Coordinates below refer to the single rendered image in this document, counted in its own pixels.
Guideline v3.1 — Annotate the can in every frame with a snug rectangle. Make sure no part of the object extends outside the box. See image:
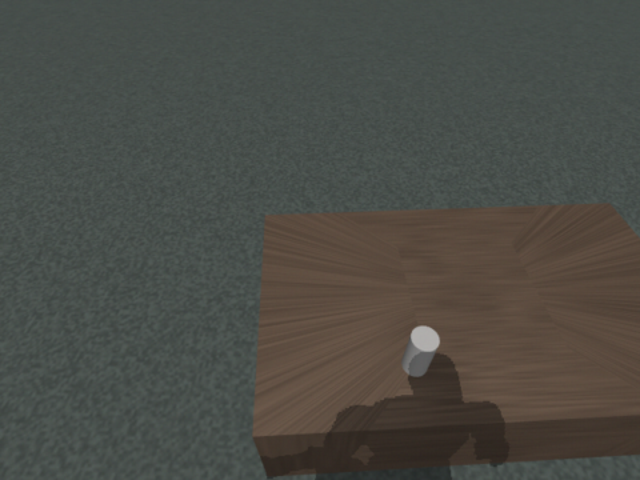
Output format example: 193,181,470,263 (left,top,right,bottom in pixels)
402,326,440,377

